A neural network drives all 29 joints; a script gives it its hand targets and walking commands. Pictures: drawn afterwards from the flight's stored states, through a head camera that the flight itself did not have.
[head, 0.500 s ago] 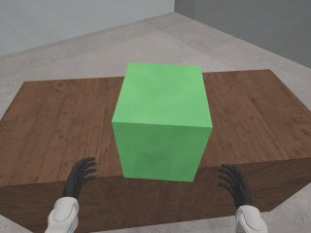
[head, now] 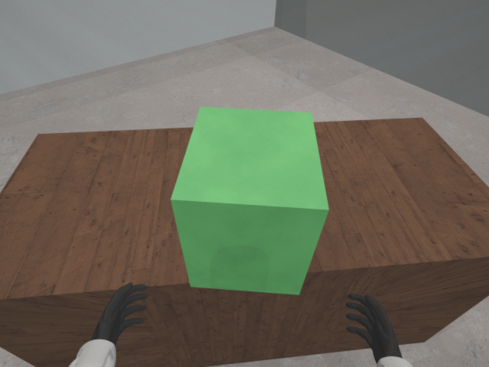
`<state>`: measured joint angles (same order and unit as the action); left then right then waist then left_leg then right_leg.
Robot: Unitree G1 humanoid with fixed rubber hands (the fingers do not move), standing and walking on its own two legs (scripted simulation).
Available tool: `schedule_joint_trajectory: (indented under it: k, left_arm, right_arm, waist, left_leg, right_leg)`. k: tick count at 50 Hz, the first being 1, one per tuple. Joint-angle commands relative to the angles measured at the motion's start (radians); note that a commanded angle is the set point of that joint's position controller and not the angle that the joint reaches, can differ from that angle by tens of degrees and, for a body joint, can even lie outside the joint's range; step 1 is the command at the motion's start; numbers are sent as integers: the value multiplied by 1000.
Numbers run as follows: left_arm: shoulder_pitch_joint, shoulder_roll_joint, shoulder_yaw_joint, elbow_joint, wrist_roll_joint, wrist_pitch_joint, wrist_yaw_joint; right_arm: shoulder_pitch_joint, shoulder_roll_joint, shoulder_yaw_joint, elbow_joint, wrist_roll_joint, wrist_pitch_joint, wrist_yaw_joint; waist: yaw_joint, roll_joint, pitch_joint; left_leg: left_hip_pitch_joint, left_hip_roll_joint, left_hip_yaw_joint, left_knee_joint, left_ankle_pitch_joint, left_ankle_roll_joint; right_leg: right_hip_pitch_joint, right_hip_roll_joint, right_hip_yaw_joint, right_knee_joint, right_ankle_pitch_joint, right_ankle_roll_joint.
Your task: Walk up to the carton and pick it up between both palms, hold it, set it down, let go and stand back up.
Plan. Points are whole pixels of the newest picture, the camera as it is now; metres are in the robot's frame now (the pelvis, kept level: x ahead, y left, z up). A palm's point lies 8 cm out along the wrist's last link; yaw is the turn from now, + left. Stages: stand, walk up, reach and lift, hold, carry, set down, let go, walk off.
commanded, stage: set down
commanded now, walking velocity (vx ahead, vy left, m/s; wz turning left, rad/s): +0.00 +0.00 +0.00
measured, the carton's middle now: (250, 201) +0.44 +0.02 +0.02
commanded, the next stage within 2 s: let go in 0.58 s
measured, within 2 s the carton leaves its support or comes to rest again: neither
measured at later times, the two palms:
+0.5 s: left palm (111, 358) +0.16 +0.24 -0.07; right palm out of the picture +0.16 -0.22 -0.08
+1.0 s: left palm (116, 363) +0.16 +0.23 -0.08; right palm out of the picture +0.14 -0.23 -0.08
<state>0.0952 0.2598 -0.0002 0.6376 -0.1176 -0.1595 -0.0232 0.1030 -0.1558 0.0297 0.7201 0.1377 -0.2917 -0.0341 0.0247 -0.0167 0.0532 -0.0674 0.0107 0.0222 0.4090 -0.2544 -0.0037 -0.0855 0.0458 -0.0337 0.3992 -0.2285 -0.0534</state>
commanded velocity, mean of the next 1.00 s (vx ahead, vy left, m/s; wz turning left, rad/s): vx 0.00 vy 0.00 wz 0.00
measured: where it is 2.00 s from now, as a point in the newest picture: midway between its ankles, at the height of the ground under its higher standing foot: outside the picture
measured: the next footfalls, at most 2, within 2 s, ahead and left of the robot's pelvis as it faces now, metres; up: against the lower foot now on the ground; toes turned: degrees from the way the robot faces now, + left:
none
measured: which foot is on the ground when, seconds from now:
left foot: down 0.00-1.00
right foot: down 0.00-1.00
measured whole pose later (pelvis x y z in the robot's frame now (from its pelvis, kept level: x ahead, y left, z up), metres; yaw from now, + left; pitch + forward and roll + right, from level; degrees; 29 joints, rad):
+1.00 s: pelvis -0.01 +0.00 +0.00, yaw -1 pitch -5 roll +0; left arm 0.17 0.21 0.00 0.54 -0.01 0.12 0.02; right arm 0.17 -0.19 -0.04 0.73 -0.01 -0.19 0.04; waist 0.00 -0.01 0.09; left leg -0.07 0.02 0.04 0.40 -0.24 0.00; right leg -0.09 0.05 -0.02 0.40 -0.21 -0.05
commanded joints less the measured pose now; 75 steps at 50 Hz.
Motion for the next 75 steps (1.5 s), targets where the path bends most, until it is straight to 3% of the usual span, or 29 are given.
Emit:
schedule_joint_trajectory:
  k: [1,9,25,36,53,54,55,56,57,58,60,61,64,67,70,72,75]
  left_arm:
    - [-86,108,44,-144,26,32,0]
    - [-17,93,59,-163,64,102,-6]
    - [26,66,47,-182,104,211,12]
    - [31,55,39,-194,114,239,33]
    - [12,46,27,-209,110,264,49]
    - [14,45,27,-203,110,267,49]
    - [175,112,69,-144,181,194,35]
    - [201,105,68,-119,173,169,26]
    - [124,114,69,-137,176,153,18]
    - [84,102,69,-153,173,143,12]
    - [137,63,60,-148,163,134,5]
    - [131,67,59,-146,163,132,5]
    - [159,114,72,-138,164,130,15]
    - [169,106,67,-132,163,135,20]
    - [182,91,60,-127,157,134,23]
    - [180,70,52,-132,154,134,20]
    - [232,50,44,-116,154,138,21]
  right_arm:
    - [-80,-87,-30,-122,-25,14,-3]
    - [-29,-98,-39,-120,-62,42,-1]
    - [-4,-119,-62,-72,-118,67,33]
    - [12,-136,-82,-51,-138,64,56]
    - [24,-139,-98,-98,-153,94,76]
    - [24,-143,-101,-99,-154,98,77]
    - [66,-223,-139,-46,-181,223,51]
    - [74,-241,-143,-72,-190,280,43]
    - [114,-225,-134,-87,-184,303,44]
    - [139,-220,-129,-83,-179,316,46]
    - [82,-225,-131,-83,-178,328,45]
    - [79,-224,-133,-86,-177,328,48]
    - [86,-187,-119,-80,-179,329,59]
    - [116,-199,-121,-61,-181,328,62]
    - [128,-219,-123,-41,-180,321,56]
    - [127,-226,-121,-38,-180,318,51]
    - [107,-236,-121,-34,-177,319,40]
  waist:
    - [-3,42,-63]
    - [-7,27,-58]
    - [-17,24,-31]
    - [-22,25,-48]
    - [-25,11,-29]
    - [-25,14,-22]
    - [15,159,10]
    - [-2,126,54]
    - [-45,61,17]
    - [-59,37,-31]
    - [-27,4,-55]
    - [-35,2,-68]
    - [-36,-78,-90]
    - [-45,-104,-106]
    - [-41,-35,-123]
    - [-39,65,-112]
    - [-13,132,-97]
  left_leg:
    - [22,-12,9,-56,267,-20]
    - [55,-10,12,-58,319,-19]
    - [67,-4,28,-59,297,-23]
    - [61,-1,31,-44,285,-22]
    - [-1,1,37,-51,176,-14]
    - [-10,2,38,-54,165,-15]
    - [-3,105,-3,16,169,-3]
    - [-29,124,-5,8,10,12]
    - [-67,117,-18,19,17,22]
    - [-122,108,-16,21,4,26]
    - [-102,96,7,44,-112,24]
    - [-101,93,9,60,-117,25]
    - [-116,50,24,137,-124,22]
    - [-118,44,16,131,-119,28]
    - [-97,80,-5,84,-109,39]
    - [-108,141,-54,8,-114,63]
    - [-172,206,-68,-60,-93,109]
  right_leg:
    - [-6,-55,67,-115,132,13]
    - [4,-48,59,-121,211,23]
    - [-37,-42,36,-122,204,30]
    - [-44,-45,35,-99,220,32]
    - [-50,-51,48,-84,130,29]
    - [-48,-52,49,-85,114,27]
    - [-232,-99,144,-16,211,41]
    - [-288,-89,147,-15,127,44]
    - [-235,-88,142,15,223,37]
    - [-180,-83,138,54,271,30]
    - [-262,-88,182,47,227,19]
    - [-275,-93,201,40,226,10]
    - [-305,-137,310,-17,183,-27]
    - [-311,-133,337,-35,123,-32]
    - [-334,-96,296,6,82,-5]
    - [-349,-49,226,93,75,16]
    - [-291,-23,166,175,24,36]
